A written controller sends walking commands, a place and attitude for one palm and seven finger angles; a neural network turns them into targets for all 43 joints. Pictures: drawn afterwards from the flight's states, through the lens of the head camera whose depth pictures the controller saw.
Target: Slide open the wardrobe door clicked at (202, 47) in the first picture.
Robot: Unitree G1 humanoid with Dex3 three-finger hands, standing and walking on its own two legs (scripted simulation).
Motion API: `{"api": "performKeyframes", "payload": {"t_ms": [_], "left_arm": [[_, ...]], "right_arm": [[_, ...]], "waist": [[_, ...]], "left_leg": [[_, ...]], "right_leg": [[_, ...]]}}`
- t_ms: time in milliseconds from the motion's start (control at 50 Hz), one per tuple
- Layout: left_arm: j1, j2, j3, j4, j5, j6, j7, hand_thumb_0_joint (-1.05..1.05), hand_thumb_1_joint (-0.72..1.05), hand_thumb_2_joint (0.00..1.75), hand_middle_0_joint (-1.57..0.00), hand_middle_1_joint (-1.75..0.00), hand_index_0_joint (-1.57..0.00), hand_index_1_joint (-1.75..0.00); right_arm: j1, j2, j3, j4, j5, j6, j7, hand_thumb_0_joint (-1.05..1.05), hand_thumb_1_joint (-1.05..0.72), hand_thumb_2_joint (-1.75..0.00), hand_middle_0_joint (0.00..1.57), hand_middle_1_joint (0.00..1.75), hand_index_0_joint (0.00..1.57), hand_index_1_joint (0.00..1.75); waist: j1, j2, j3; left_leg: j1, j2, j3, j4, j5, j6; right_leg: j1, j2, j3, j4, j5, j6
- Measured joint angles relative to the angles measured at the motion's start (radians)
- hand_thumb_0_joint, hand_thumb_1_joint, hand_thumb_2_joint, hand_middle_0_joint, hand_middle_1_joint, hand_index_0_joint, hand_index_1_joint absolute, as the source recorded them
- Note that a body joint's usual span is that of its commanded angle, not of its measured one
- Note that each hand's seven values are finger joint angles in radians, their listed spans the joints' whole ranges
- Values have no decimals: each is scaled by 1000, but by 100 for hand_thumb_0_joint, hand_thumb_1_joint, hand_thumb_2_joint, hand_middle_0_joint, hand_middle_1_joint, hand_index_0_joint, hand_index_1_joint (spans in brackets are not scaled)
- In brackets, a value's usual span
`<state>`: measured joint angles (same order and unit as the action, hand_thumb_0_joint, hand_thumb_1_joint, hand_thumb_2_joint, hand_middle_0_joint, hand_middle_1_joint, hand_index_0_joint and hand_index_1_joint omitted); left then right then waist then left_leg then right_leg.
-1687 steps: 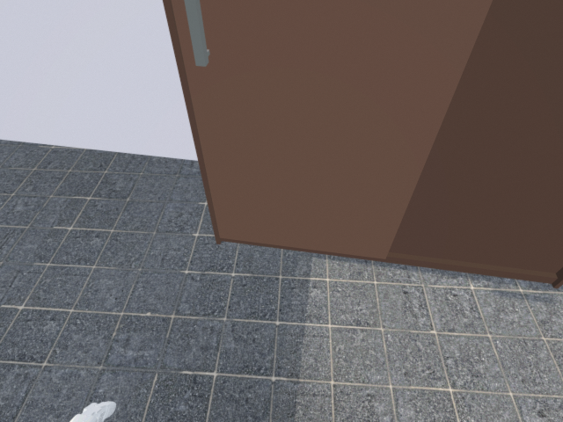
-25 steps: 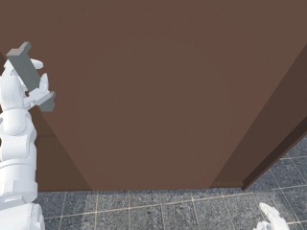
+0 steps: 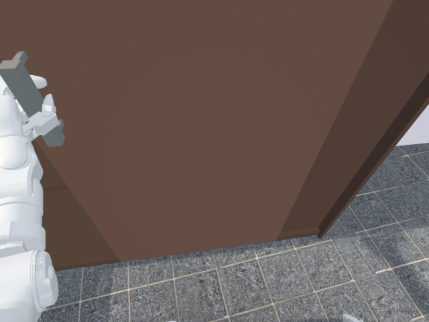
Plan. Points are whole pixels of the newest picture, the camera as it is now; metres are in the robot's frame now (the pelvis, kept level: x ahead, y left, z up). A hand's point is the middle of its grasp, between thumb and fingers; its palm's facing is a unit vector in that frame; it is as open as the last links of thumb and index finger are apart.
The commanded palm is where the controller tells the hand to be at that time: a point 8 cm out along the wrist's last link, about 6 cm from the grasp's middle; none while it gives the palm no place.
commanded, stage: stop walking and hold the door there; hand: left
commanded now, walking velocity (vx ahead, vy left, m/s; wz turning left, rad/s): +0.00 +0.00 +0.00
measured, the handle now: (39, 101) +0.46 +0.33 +0.18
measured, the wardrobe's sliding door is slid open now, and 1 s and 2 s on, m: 0.46 0.46 0.46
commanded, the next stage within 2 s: loosen the grip on the handle in 1.68 s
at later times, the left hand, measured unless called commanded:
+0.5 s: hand (48, 116) +0.42 +0.30 +0.17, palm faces +0.45 -0.87 -0.21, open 6.0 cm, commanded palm +0.38 +0.34 +0.15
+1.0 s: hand (50, 118) +0.42 +0.30 +0.17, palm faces +0.37 -0.91 -0.17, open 5.9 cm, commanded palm +0.39 +0.33 +0.15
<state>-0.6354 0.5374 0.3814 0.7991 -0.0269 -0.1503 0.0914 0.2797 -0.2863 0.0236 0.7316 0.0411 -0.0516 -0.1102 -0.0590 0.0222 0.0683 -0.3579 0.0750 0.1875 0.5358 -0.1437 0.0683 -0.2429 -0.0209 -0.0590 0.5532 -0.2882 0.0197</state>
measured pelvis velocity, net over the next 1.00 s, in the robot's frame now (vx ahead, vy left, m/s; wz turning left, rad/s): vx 0.01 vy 0.05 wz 0.06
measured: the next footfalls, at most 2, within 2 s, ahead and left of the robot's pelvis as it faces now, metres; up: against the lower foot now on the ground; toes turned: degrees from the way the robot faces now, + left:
left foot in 0.66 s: +0.06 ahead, +0.18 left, +0.00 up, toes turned +9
right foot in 1.00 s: +0.05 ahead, -0.03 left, +0.00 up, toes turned +0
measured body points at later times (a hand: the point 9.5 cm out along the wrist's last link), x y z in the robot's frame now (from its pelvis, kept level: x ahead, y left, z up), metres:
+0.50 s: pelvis +0.01 +0.00 +0.00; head +0.01 +0.00 +0.45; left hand +0.39 +0.35 +0.18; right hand +0.09 -0.28 -0.11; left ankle +0.09 +0.09 -0.72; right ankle +0.02 -0.14 -0.73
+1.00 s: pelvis +0.01 +0.05 +0.00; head +0.08 +0.05 +0.44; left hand +0.40 +0.35 +0.18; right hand +0.19 -0.12 -0.12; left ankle +0.06 +0.17 -0.73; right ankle +0.01 -0.04 -0.73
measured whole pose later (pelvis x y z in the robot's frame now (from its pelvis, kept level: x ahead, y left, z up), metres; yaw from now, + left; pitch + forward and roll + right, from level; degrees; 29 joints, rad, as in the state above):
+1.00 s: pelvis +0.01 +0.05 +0.00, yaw +4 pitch -1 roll +0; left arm -0.66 0.36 0.19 0.48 -0.08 -0.10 0.10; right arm 0.13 -0.15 0.09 0.66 0.03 -0.08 -0.05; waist 0.06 0.02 0.17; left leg -0.36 0.03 0.08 0.59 -0.22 0.01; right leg -0.27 0.01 -0.07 0.60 -0.31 0.01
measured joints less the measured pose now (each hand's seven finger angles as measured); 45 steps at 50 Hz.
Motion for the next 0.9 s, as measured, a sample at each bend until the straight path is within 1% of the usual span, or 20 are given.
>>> {"api": "performKeyframes", "payload": {"t_ms": [40, 80, 220, 260, 300, 340, 380, 420, 460, 500, 540, 580, 620, 660, 680, 700, 740, 780, 840, 900], "left_arm": [[-17, 3, -10, 22, 1, 2, 5, -10, 67, 73, -46, -140, -36, -138], [-34, 6, -17, 42, 0, 6, 9, -10, 67, 73, -46, -140, -34, -138], [-83, 20, -24, 121, -10, 15, 5, -8, 69, 74, -43, -139, -31, -137], [-82, 23, -18, 135, -5, 5, -2, -8, 68, 74, -43, -138, -31, -137], [-73, 24, -16, 144, 1, -9, -7, -9, 67, 75, -43, -138, -32, -138], [-62, 21, -19, 143, 6, -20, -11, -10, 66, 76, -44, -139, -33, -138], [-54, 17, -28, 139, 4, -26, -12, -10, 66, 77, -44, -139, -34, -138], [-46, 9, -37, 134, 2, -32, -14, -10, 65, 77, -45, -139, -34, -138], [-36, -3, -40, 127, 7, -45, -19, -10, 65, 78, -45, -140, -34, -138], [-23, -21, -46, 116, 11, -62, -26, -12, 63, 78, -45, -140, -35, -139], [-13, -44, -57, 95, 17, -66, -33, -13, 62, 79, -46, -140, -36, -139], [-7, -68, -74, 66, 19, -71, -42, -14, 61, 79, -46, -140, -38, -139], [2, -94, -91, 20, 19, -85, -53, -15, 60, 79, -46, -140, -39, -139], [5, -123, -118, -43, 9, -93, -59, -15, 59, 80, -46, -140, -41, -139], [4, -134, -132, -80, -2, -93, -55, -16, 58, 81, -46, -140, -41, -139], [6, -142, -140, -116, -12, -88, -45, -17, 59, 81, -46, -140, -40, -139], [11, -159, -151, -172, -21, -76, -23, -17, 61, 81, -45, -140, -38, -139], [9, -177, -164, -219, -38, -50, -8, -14, 63, 81, -45, -140, -35, -140], [-14, -193, -186, -271, -51, -2, 3, -12, 65, 80, -45, -140, -33, -140], [-27, -196, -197, -301, -54, 28, 6, -11, 67, 78, -45, -140, -32, -140]], "right_arm": [[6, -5, -5, -5, 0, -5, -4, 1, -91, -90, 20, 30, 20, 30], [10, -8, -8, -11, -1, -12, -6, 1, -91, -90, 20, 30, 20, 30], [22, -10, -6, -12, -2, -21, 0, 1, -91, -90, 20, 30, 20, 30], [26, -9, -6, -6, -2, -18, 3, 1, -91, -90, 20, 30, 20, 30], [29, -13, -6, 4, -1, -16, 3, 1, -91, -90, 20, 30, 20, 30], [32, -18, -10, 13, -1, -15, 3, 1, -91, -90, 20, 30, 20, 30], [33, -17, -13, 19, 3, -12, 3, 1, -91, -90, 20, 30, 20, 30], [38, -18, -17, 16, 3, -6, 7, 1, -91, -90, 20, 30, 20, 30], [41, -20, -23, 14, 1, 2, 12, 1, -91, -90, 20, 30, 20, 30], [39, -30, -32, 18, 0, 11, 16, 1, -91, -90, 20, 30, 20, 30], [32, -40, -41, 28, -2, 17, 20, 1, -91, -90, 20, 30, 20, 30], [25, -43, -47, 33, -5, 19, 23, 1, -91, -90, 20, 30, 20, 30], [15, -43, -50, 32, -8, 20, 26, 1, -91, -90, 20, 30, 20, 30], [3, -46, -55, 21, -11, 18, 26, 1, -91, -90, 20, 30, 20, 30], [-18, -43, -60, 18, -11, 17, 23, 1, -91, -90, 20, 30, 20, 30], [-43, -37, -64, 9, -9, 18, 22, 1, -91, -90, 20, 30, 20, 30], [-83, -15, -63, -19, -7, 15, 26, 1, -91, -90, 19, 30, 20, 30], [-108, 22, -45, -40, -1, 5, 30, 1, -91, -90, 19, 30, 19, 30], [-126, 87, -4, -55, 3, -10, 40, 1, -91, -90, 20, 30, 20, 30], [-135, 131, 38, -64, -3, -22, 48, 1, -91, -90, 20, 30, 20, 30]], "waist": [[1, -5, -5], [2, -5, -4], [6, 5, 6], [12, 0, -2], [16, 4, -10], [20, 12, -18], [23, 12, -25], [25, 11, -35], [25, 10, -44], [31, 12, -47], [40, 8, -45], [40, -8, -41], [36, -29, -34], [35, -42, -26], [36, -50, -10], [42, -47, 11], [54, -18, 49], [62, 4, 73], [81, -9, 92], [97, -30, 97]], "left_leg": [[2, 0, 4, -19, 14, 3], [5, 0, 4, -42, 32, 3], [12, 4, -5, -62, 43, -15], [6, 0, -4, -42, 7, -27], [4, -1, -13, -27, -2, -36], [1, 2, -20, -16, 24, -26], [1, 1, -21, 0, 9, -14], [-3, -3, -25, 12, -10, -13], [-13, -18, -34, 43, -69, -26], [-29, -45, -68, 114, -152, -50], [-40, -67, -103, 203, -215, -62], [-31, -73, -117, 231, -245, -66], [6, -64, -117, 163, -219, -70], [57, -50, -111, 46, -117, -75], [51, -65, -103, 50, -93, -77], [40, -72, -95, 72, -97, -67], [32, -63, -89, 85, -110, -43], [31, -52, -96, 67, -99, -32], [32, -52, -106, 33, -71, -35], [29, -58, -107, 13, -58, -42]], "right_leg": [[-12, 1, 2, 16, -56, -9], [-15, 2, -1, 12, -79, -17], [9, 5, -16, -54, 39, -15], [7, 1, -10, -56, 72, -15], [6, 4, -7, -47, 63, -10], [6, 10, -6, -34, 47, -7], [9, 9, -6, -23, 34, -4], [9, 4, -9, -15, 23, -3], [8, -10, -13, -3, 9, -1], [13, -27, -12, 3, -2, 7], [20, -52, -5, 3, -7, 21], [28, -87, -4, 4, -13, 40], [30, -128, -7, 19, -27, 62], [9, -167, -10, 75, -59, 86], [-19, -189, -1, 130, -72, 77], [-60, -186, 21, 217, -130, 64], [-132, -139, 37, 375, -243, 44], [-173, -84, 21, 442, -246, 35], [-187, -26, -1, 417, -175, 27], [-158, 3, -14, 324, -140, 18]]}}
